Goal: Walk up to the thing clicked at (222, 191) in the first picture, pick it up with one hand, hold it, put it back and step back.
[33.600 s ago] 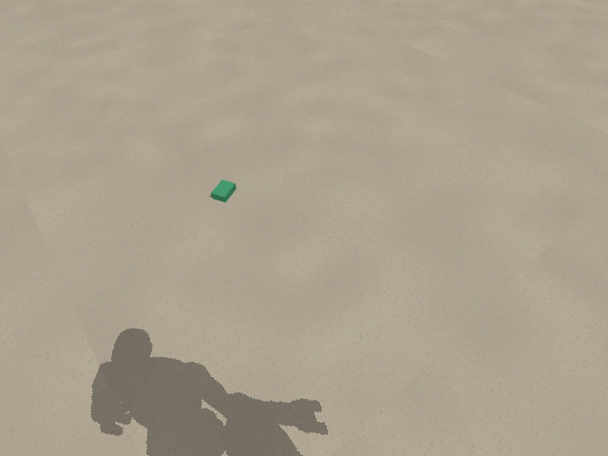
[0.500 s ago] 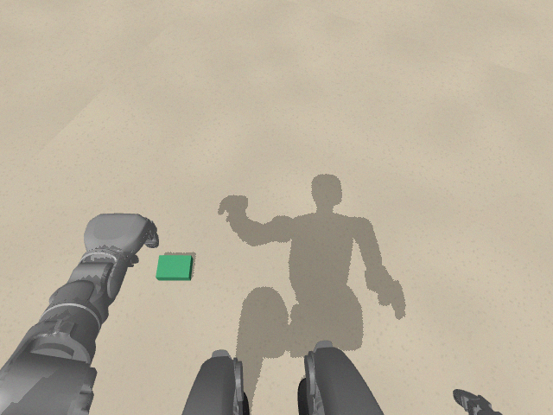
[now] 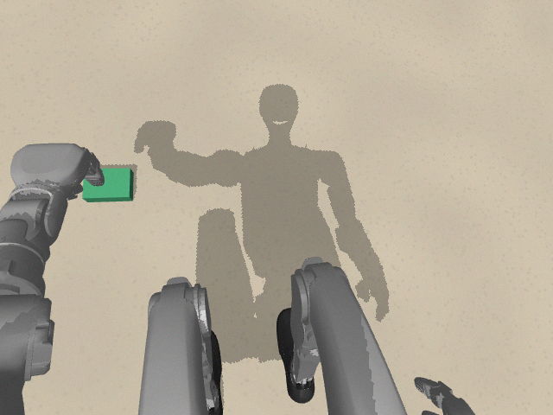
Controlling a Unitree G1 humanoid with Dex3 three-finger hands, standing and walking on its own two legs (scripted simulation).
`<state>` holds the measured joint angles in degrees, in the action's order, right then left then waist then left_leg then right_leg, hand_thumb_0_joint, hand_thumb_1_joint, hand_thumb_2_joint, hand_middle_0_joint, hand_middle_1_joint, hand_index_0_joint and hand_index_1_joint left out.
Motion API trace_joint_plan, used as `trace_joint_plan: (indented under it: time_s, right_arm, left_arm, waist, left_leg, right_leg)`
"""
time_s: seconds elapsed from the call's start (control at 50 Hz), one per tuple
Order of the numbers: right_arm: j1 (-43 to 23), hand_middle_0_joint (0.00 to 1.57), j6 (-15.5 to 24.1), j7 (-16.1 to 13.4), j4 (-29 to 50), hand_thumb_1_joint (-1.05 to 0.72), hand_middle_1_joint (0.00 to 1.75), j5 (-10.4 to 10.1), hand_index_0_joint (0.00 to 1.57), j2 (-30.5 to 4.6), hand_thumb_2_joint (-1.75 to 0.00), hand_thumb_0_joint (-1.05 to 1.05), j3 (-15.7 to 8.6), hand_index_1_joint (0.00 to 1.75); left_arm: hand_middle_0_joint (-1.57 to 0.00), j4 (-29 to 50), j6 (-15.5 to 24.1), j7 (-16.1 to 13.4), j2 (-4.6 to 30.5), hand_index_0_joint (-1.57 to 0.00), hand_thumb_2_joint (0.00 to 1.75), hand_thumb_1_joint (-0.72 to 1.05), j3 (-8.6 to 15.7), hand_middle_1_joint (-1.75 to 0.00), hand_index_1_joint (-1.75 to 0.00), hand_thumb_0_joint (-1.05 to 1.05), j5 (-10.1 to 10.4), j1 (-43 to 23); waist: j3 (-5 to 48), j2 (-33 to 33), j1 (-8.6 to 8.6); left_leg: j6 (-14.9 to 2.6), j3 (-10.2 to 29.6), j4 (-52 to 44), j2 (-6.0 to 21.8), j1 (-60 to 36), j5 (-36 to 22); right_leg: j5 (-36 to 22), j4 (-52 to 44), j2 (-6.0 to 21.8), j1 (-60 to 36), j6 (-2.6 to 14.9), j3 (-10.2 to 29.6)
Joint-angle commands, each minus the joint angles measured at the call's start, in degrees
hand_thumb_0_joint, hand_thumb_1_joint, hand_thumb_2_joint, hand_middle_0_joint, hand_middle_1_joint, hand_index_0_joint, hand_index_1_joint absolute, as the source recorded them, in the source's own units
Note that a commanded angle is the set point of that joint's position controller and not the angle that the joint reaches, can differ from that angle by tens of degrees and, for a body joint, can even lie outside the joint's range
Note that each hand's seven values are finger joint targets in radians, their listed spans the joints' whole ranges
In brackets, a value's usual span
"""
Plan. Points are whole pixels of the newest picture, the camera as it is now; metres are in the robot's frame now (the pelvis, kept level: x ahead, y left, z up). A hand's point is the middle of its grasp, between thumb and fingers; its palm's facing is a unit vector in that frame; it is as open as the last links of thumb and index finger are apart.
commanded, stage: crouch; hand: left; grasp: from above
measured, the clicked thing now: (109, 185) +0.56 +0.30 -0.45
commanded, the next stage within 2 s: lower in 0.98 s
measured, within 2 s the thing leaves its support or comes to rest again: neither
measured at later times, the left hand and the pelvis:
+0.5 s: hand (82, 195) +0.48 +0.29 -0.24, palm faces -0.46 -0.01 -0.89, open 3.6 cm; pelvis -0.01 +0.00 -0.08, yaw -3 degrees
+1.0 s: hand (83, 196) +0.49 +0.30 -0.29, palm faces -0.46 -0.01 -0.89, open 3.9 cm; pelvis -0.01 +0.00 -0.12, yaw -5 degrees
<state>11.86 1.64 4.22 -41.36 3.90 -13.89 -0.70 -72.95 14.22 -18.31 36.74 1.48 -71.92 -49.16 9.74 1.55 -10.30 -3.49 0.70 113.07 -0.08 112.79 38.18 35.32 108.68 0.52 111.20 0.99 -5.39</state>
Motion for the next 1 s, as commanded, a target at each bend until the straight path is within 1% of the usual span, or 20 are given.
trace_joint_plan:
  time_s: [0.0,0.02,0.08,0.12,0.16,0.24,0.3,0.36,0.42,0.54,0.58,0.62,0.64,0.66,0.7,0.76,0.82,0.84,0.9,0.98]
  right_arm:
    - [12.4,0.2,1.1,0.6,1.1,-0.91,0.3,1.2,0.2,-13.5,-0.9,0.0,-4.1,0.3]
    - [11.9,0.2,1.1,0.7,0.9,-0.91,0.3,1.2,0.2,-13.4,-0.9,0.0,-4.1,0.3]
    - [12.4,0.2,0.8,1.4,0.6,-0.92,0.3,1.7,0.2,-12.9,-0.9,0.0,-3.4,0.3]
    - [12.2,0.2,0.8,1.7,0.5,-0.91,0.3,2.0,0.2,-14.4,-0.9,0.0,-4.2,0.3]
    - [12.1,0.2,0.7,2.0,0.2,-0.91,0.3,2.0,0.2,-14.2,-0.9,0.0,-3.4,0.3]
    - [11.7,0.2,0.6,2.4,0.4,-0.91,0.3,2.3,0.2,-13.8,-0.9,0.0,-2.5,0.3]
    - [11.8,0.2,0.6,2.8,0.9,-0.91,0.3,2.6,0.2,-15.1,-0.9,0.0,-2.8,0.3]
    - [11.7,0.2,0.2,2.9,0.8,-0.91,0.3,2.8,0.2,-14.7,-0.9,0.0,-1.6,0.3]
    - [11.9,0.2,0.3,3.1,1.0,-0.92,0.3,3.1,0.2,-16.0,-0.9,0.0,-1.3,0.3]
    - [11.9,0.2,-0.1,3.3,1.3,-0.92,0.3,3.6,0.2,-16.2,-0.9,0.0,0.8,0.3]
    - [11.6,0.2,-0.2,3.2,1.8,-0.92,0.3,3.8,0.2,-17.2,-0.9,0.0,0.3,0.3]
    - [11.1,0.2,0.0,3.2,2.0,-0.92,0.3,4.0,0.2,-17.7,-0.9,0.0,0.7,0.3]
    - [11.4,0.2,-0.1,3.2,1.8,-0.92,0.3,4.1,0.2,-17.1,-0.9,0.0,1.5,0.3]
    - [11.3,0.2,-0.1,3.1,1.9,-0.91,0.3,4.1,0.2,-17.4,-0.9,0.0,1.3,0.3]
    - [11.6,0.2,-0.2,3.2,2.1,-0.91,0.3,4.1,0.2,-17.2,-0.9,0.0,2.0,0.3]
    - [11.5,0.2,-0.3,3.2,2.1,-0.91,0.3,4.3,0.2,-17.9,-0.9,0.0,2.0,0.3]
    - [11.2,0.2,-0.4,3.2,1.9,-0.91,0.3,4.1,0.2,-18.1,-0.9,0.0,2.3,0.3]
    - [11.3,0.2,-0.3,3.4,2.1,-0.91,0.3,4.3,0.2,-18.2,-0.9,0.0,2.4,0.3]
    - [10.9,0.2,-0.4,3.2,2.4,-0.91,0.3,4.2,0.2,-18.6,-0.9,0.0,2.6,0.3]
    - [10.9,0.2,-0.6,3.4,2.3,-0.91,0.3,4.4,0.2,-18.0,-0.9,0.0,3.5,0.3]
  left_arm:
    - [-1.16,8.0,0.6,-2.7,16.0,-1.24,0.0,0.92,4.0,-0.22,-0.14,0.0,-0.1,-21.6]
    - [-1.16,7.7,0.7,-2.8,16.1,-1.25,0.0,0.92,3.8,-0.21,-0.13,0.0,-0.1,-22.4]
    - [-1.17,7.7,1.2,-2.5,18.4,-1.26,0.0,0.94,4.9,-0.2,-0.11,0.0,-0.7,-22.7]
    - [-1.18,5.0,1.0,-2.2,17.1,-1.27,0.0,0.95,3.9,-0.19,-0.1,0.0,-0.8,-22.6]
    - [-1.16,4.5,1.3,-2.3,20.1,-1.25,0.0,0.93,5.2,-0.18,-0.09,0.0,-1.1,-24.4]
    - [-1.18,2.8,1.7,-2.4,21.8,-1.26,0.0,0.93,5.8,-0.16,-0.07,0.0,-1.7,-25.2]
    - [-1.18,1.3,2.0,-2.0,21.8,-1.27,0.0,0.95,5.5,-0.16,-0.07,0.0,-1.8,-25.1]
    - [-1.2,1.1,2.6,-1.9,23.7,-1.28,0.0,0.95,6.0,-0.12,-0.05,0.0,-2.3,-25.5]
    - [-1.21,0.7,3.0,-1.8,24.5,-1.29,0.0,0.98,6.0,-0.17,-0.08,0.0,-2.4,-26.5]
    - [-1.21,0.2,4.0,-2.0,29.3,-1.29,0.0,0.98,7.9,-0.14,-0.06,0.0,-3.2,-26.3]
    - [-1.22,-0.1,4.0,-1.9,29.3,-1.3,0.0,0.98,7.3,-0.13,-0.05,0.0,-3.1,-27.6]
    - [-1.19,-1.1,4.1,-2.0,30.2,-1.28,0.0,0.96,7.4,-0.13,-0.04,0.0,-3.1,-27.4]
    - [-1.11,-0.5,4.4,-2.1,31.6,-1.2,0.0,0.88,8.2,-0.15,-0.08,0.0,-3.2,-28.2]
    - [-1.11,-0.7,4.5,-2.0,30.9,-1.19,0.0,0.84,7.7,-0.1,-0.02,0.0,-3.2,-27.4]
    - [-1.17,-1.0,4.5,-2.1,32.8,-1.24,0.0,0.88,8.8,-0.08,-0.01,0.0,-3.8,-26.4]
    - [-1.2,-1.9,4.4,-2.1,31.7,-1.27,0.0,0.92,8.0,-0.09,-0.03,0.0,-3.4,-26.2]
    - [-1.19,-2.1,4.5,-2.0,33.5,-1.26,0.0,0.91,8.4,-0.09,-0.02,0.0,-3.4,-27.2]
    - [-1.18,-3.1,4.2,-1.6,30.5,-1.25,0.0,0.9,6.0,-0.07,0.0,0.0,-3.2,-26.0]
    - [-1.16,-0.6,4.9,-1.6,34.3,-1.23,0.0,0.86,8.1,-0.07,0.0,0.0,-2.9,-27.6]
    - [-1.18,-1.3,5.1,-1.5,33.5,-1.25,0.0,0.9,7.8,-0.08,-0.01,0.0,-3.1,-27.2]
  waist:
    - [39.1,14.0,-1.27]
    - [38.8,13.3,-1.35]
    - [40.3,14.4,-1.25]
    - [38.1,13.6,-2.21]
    - [36.9,14.8,-2.18]
    - [35.5,14.1,-2.48]
    - [34.7,14.7,-3.3]
    - [35.1,14.6,-3.29]
    - [33.9,15.7,-4.35]
    - [33.7,18.2,-4.09]
    - [32.3,17.8,-5.18]
    - [30.3,17.7,-5.32]
    - [31.3,17.4,-5.26]
    - [31.9,17.3,-5.29]
    - [31.9,18.6,-4.68]
    - [31.1,17.9,-5.61]
    - [30.4,18.4,-5.56]
    - [29.0,17.5,-5.91]
    - [30.6,18.4,-5.44]
    - [29.8,19.2,-6.21]
  left_leg:
    - [2.88,5.9,-11.3,-0.7,-33.4,-17.4]
    - [2.51,5.3,-10.3,-0.8,-31.7,-15.6]
    - [2.12,3.7,-7.0,-1.1,-29.6,-17.7]
    - [2.17,4.1,-5.8,-1.0,-27.7,-16.4]
    - [2.27,4.2,-5.1,-0.9,-25.8,-14.8]
    - [1.84,3.6,-2.9,-1.0,-21.5,-12.1]
    - [2.14,4.3,-1.9,-0.8,-21.4,-12.6]
    - [1.74,3.7,0.0,-0.9,-19.0,-11.5]
    - [2.16,4.5,1.1,-0.6,-19.1,-12.5]
    - [2.55,5.4,3.0,-0.3,-18.5,-12.4]
    - [2.13,4.8,3.7,-0.4,-16.3,-9.9]
    - [2.18,5.1,4.0,-0.3,-14.4,-8.2]
    - [1.99,4.9,4.8,-0.2,-14.0,-8.4]
    - [1.9,4.8,5.4,-0.2,-14.4,-9.3]
    - [2.14,5.1,5.2,-0.2,-14.9,-9.9]
    - [1.93,5.1,6.5,0.0,-13.5,-10.6]
    - [1.9,5.1,6.9,0.0,-11.7,-10.0]
    - [1.78,5.2,7.1,0.0,-12.4,-9.4]
    - [1.89,5.4,8.1,0.3,-12.9,-10.9]
    - [2.09,6.1,8.6,0.4,-13.6,-11.8]
  right_leg:
    - [-10.6,-7.7,-1.2,-11.7,1.91,0.6]
    - [-10.0,-7.5,-1.4,-11.4,1.92,0.6]
    - [-12.3,-5.8,-1.7,-13.2,1.82,0.9]
    - [-11.3,-4.5,-1.7,-10.5,1.8,0.5]
    - [-10.2,-3.1,-1.7,-9.0,1.94,0.2]
    - [-9.7,-1.1,-2.0,-8.9,1.85,0.0]
    - [-9.9,0.6,-1.7,-6.8,1.81,-0.4]
    - [-9.8,1.4,-2.3,-7.4,1.65,-0.8]
    - [-10.2,3.3,-2.0,-5.4,1.56,-1.4]
    - [-9.9,5.7,-2.1,-3.6,1.49,-2.3]
    - [-8.8,5.7,-2.3,-3.5,1.42,-2.3]
    - [-7.8,6.4,-2.0,-2.4,1.37,-2.5]
    - [-8.3,6.4,-2.3,-3.2,1.32,-2.7]
    - [-9.2,6.5,-2.3,-3.4,1.24,-2.7]
    - [-9.3,7.2,-2.4,-3.2,1.35,-2.9]
    - [-10.2,7.7,-2.5,-2.8,1.21,-3.3]
    - [-10.0,8.4,-2.8,-2.9,1.32,-3.5]
    - [-9.2,7.9,-2.7,-1.9,1.21,-3.5]
    - [-10.6,8.9,-2.9,-2.3,1.2,-3.7]
    - [-11.1,9.6,-2.7,-0.7,1.19,-4.2]
